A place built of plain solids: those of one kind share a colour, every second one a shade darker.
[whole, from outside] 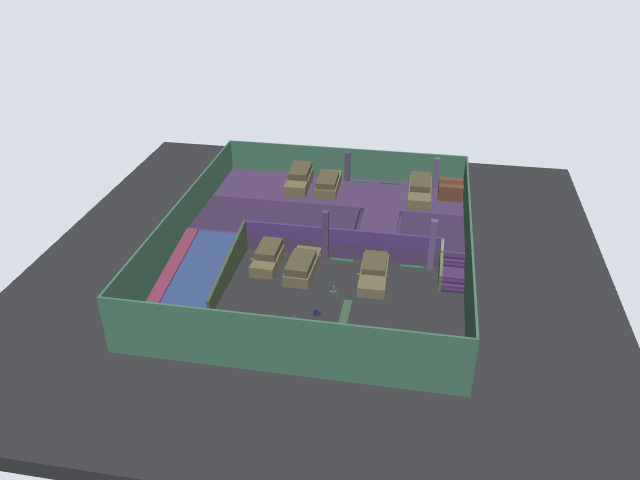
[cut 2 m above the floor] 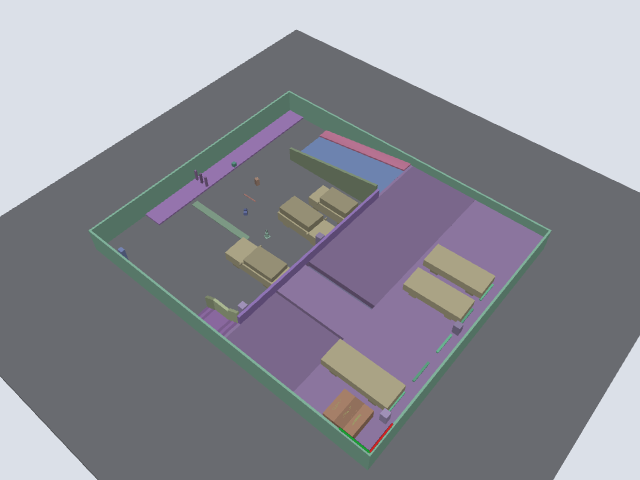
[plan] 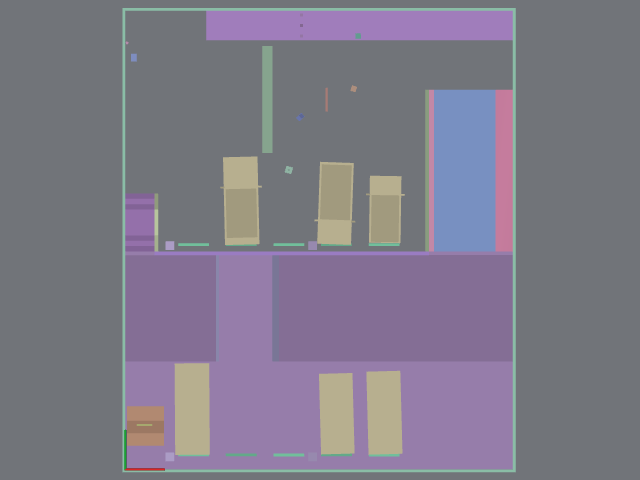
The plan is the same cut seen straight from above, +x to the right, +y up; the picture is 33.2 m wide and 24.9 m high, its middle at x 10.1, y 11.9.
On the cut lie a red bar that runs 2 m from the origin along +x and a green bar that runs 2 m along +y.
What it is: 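A basement split-level car park deck of the 2000s; 20.1 x 23.8 m, two half-decks side by side, the upper one 1.24 m above the lower, 2.57 m to the soffit over the upper one; a stair core of 8 risers of 0.155 m and treads of 0.28 m with a mid landing; a car ramp of 1 in 6.8; drive aisles of 6.15 and 6.11 m, bays of 2.47 x 4.8 m, a walkway of 1.53 m with a kerb of about 0.12 m, a stair door of 0.92 x 2.1 m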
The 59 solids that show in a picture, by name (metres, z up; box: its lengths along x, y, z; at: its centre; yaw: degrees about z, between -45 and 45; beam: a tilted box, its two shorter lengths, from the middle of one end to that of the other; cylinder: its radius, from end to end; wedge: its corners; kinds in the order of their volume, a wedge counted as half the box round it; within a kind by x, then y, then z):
{
 "upper_deck_1": {"box": [4.71, 5.53, 1.29], "at": [2.35, 8.36, 0.6]},
 "upper_deck_2": {"box": [2.77, 5.53, 1.29], "at": [6.24, 8.36, 0.6]},
 "upper_deck_3": {"box": [20.1, 5.6, 1.29], "at": [10.05, 2.8, 0.6]},
 "upper_deck_4": {"box": [20.1, 0.2, 1.29], "at": [10.05, 11.21, 0.6]},
 "upper_deck_5": {"box": [12.12, 5.53, 1.29], "at": [14.04, 8.36, 0.6]},
 "wall_1": {"box": [0.15, 24.09, 3.89], "at": [-0.07, 11.89, 1.9]},
 "wall_2": {"box": [20.4, 0.15, 3.89], "at": [10.05, -0.07, 1.9]},
 "wall_3": {"box": [20.4, 0.15, 3.89], "at": [10.05, 23.86, 1.9]},
 "wall_4": {"box": [0.15, 24.09, 3.89], "at": [20.18, 11.89, 1.9]},
 "car_1": {"box": [1.6, 3.02, 0.51], "at": [3.47, 2.49, 2.42], "yaw": 0.4},
 "car_2": {"box": [1.8, 4.75, 0.75], "at": [3.47, 3.13, 1.8], "yaw": 0.4},
 "car_3": {"box": [1.79, 4.56, 0.72], "at": [6.01, 13.94, 0.54], "yaw": 1.3},
 "car_4": {"box": [1.59, 2.53, 0.41], "at": [6.03, 13.29, 1.1], "yaw": 1.3},
 "car_5": {"box": [1.76, 4.25, 0.77], "at": [10.9, 13.8, 0.56], "yaw": -2.0},
 "car_6": {"box": [1.56, 2.85, 0.54], "at": [10.92, 14.37, 1.22], "yaw": -2.0},
 "car_7": {"box": [1.54, 2.78, 0.5], "at": [10.95, 3.44, 2.42], "yaw": 1.5},
 "car_8": {"box": [1.74, 4.18, 0.75], "at": [10.97, 2.89, 1.8], "yaw": 1.5},
 "car_9": {"box": [1.77, 4.31, 0.87], "at": [13.44, 2.94, 1.86], "yaw": 1.5},
 "car_10": {"box": [1.57, 2.91, 0.55], "at": [13.46, 2.33, 2.57], "yaw": 1.5},
 "car_11": {"box": [1.44, 2.43, 0.54], "at": [13.48, 13.01, 1.23], "yaw": -0.8},
 "car_12": {"box": [1.64, 3.48, 0.78], "at": [13.48, 13.48, 0.57], "yaw": -0.8},
 "car_ramp_1": {"wedge": [[15.76, 11.31, -0.05], [15.76, 11.31, 1.24], [15.76, 19.69, -0.05], [15.76, 19.69, 0.0], [20.1, 11.31, -0.05], [20.1, 11.31, 1.24], [20.1, 19.69, -0.05], [20.1, 19.69, 0.0]]},
 "stair_step_1": {"box": [1.51, 0.33, 1.14], "at": [0.76, 11.42, 0.52]},
 "stair_step_2": {"box": [1.51, 0.6, 0.98], "at": [0.76, 11.56, 0.44]},
 "stair_step_3": {"box": [1.51, 0.88, 0.83], "at": [0.76, 11.7, 0.36]},
 "stair_step_4": {"box": [1.51, 2.22, 0.67], "at": [0.76, 12.37, 0.29]},
 "stair_step_5": {"box": [1.51, 2.5, 0.52], "at": [0.76, 12.51, 0.21]},
 "stair_step_6": {"box": [1.51, 2.77, 0.36], "at": [0.76, 12.65, 0.13]},
 "stair_step_7": {"box": [1.51, 3.05, 0.21], "at": [0.76, 12.79, 0.05]},
 "bike_hold_1": {"box": [1.92, 0.76, 1.29], "at": [1.05, 1.6, 1.84]},
 "bike_hold_2": {"box": [1.92, 0.76, 1.29], "at": [1.05, 2.25, 1.84]},
 "bike_hold_3": {"box": [1.92, 0.76, 1.29], "at": [1.05, 2.9, 1.84]},
 "ramp_footway_1": {"wedge": [[19.2, 11.31, -0.05], [19.2, 11.31, 1.36], [19.2, 19.69, -0.05], [19.2, 19.69, 0.12], [20.1, 11.31, -0.05], [20.1, 11.31, 1.36], [20.1, 19.69, -0.05], [20.1, 19.69, 0.12]]},
 "walkway_1": {"box": [15.9, 1.53, 0.18], "at": [12.15, 23.02, 0.04]},
 "split_parapet_1": {"box": [14.25, 0.2, 1.11], "at": [8.63, 11.21, 1.75]},
 "column_1": {"box": [0.45, 0.45, 2.62], "at": [2.31, 0.65, 2.5]},
 "column_2": {"box": [0.45, 0.45, 3.86], "at": [2.31, 11.61, 1.88]},
 "column_3": {"box": [0.45, 0.45, 2.62], "at": [9.72, 0.65, 2.5]},
 "column_4": {"box": [0.45, 0.45, 3.86], "at": [9.72, 11.61, 1.88]},
 "drain_bed_1": {"box": [0.17, 5.53, 0.83], "at": [4.78, 8.36, 0.37]},
 "drain_bed_2": {"box": [0.37, 5.53, 0.84], "at": [7.8, 8.36, 0.37]},
 "ramp_guard_1": {"wedge": [[15.56, 11.31, -0.05], [15.56, 11.31, 2.41], [15.56, 19.69, -0.05], [15.56, 19.69, 1.17], [15.76, 11.31, -0.05], [15.76, 11.31, 2.41], [15.76, 19.69, -0.05], [15.76, 19.69, 1.17]]},
 "ramp_kerb_1": {"wedge": [[15.76, 11.31, -0.05], [15.76, 11.31, 1.36], [15.76, 19.69, -0.05], [15.76, 19.69, 0.12], [16.01, 11.31, -0.05], [16.01, 11.31, 1.36], [16.01, 19.69, -0.05], [16.01, 19.69, 0.12]]},
 "stair_guard_1": {"wedge": [[1.51, 11.31, -0.05], [1.51, 11.31, 2.29], [1.51, 12.14, -0.05], [1.51, 12.14, 1.83], [1.71, 11.31, -0.05], [1.71, 11.31, 2.29], [1.71, 12.14, -0.05], [1.71, 12.14, 1.83]]},
 "stair_guard_2": {"wedge": [[1.51, 13.48, -0.05], [1.51, 13.48, 1.67], [1.51, 14.31, -0.05], [1.51, 14.31, 1.21], [1.71, 13.48, -0.05], [1.71, 13.48, 1.67], [1.71, 14.31, -0.05], [1.71, 14.31, 1.21]]},
 "stair_guard_3": {"box": [0.2, 1.34, 1.72], "at": [1.61, 12.81, 0.81]},
 "wheelstop_1": {"box": [1.6, 0.15, 0.15], "at": [3.54, 0.75, 1.27]},
 "wheelstop_2": {"box": [1.6, 0.15, 0.15], "at": [3.54, 11.66, 0.03]},
 "wheelstop_3": {"box": [1.6, 0.15, 0.15], "at": [6.01, 0.75, 1.27]},
 "wheelstop_4": {"box": [1.6, 0.15, 0.15], "at": [8.48, 0.75, 1.27]},
 "wheelstop_5": {"box": [1.6, 0.15, 0.15], "at": [8.48, 11.66, 0.03]},
 "wheelstop_6": {"box": [1.6, 0.15, 0.15], "at": [10.96, 0.75, 1.27]},
 "wheelstop_7": {"box": [1.6, 0.15, 0.15], "at": [10.96, 11.66, 0.03]},
 "wheelstop_8": {"box": [1.6, 0.15, 0.15], "at": [13.43, 0.75, 1.27]},
 "wheelstop_9": {"box": [1.6, 0.15, 0.15], "at": [13.43, 11.66, 0.03]},
 "hump_1": {"box": [0.53, 5.55, 0.11], "at": [7.37, 19.18, 0.0]},
 "pay_station_1": {"box": [0.3, 0.4, 1.5], "at": [0.45, 21.36, 0.7]},
 "wet_floor_sign_1": {"box": [0.28, 0.31, 0.65], "at": [11.85, 19.75, 0.27], "yaw": -17.5},
 "cable_cover_1": {"box": [0.11, 1.24, 0.08], "at": [10.44, 19.18, -0.02]}
}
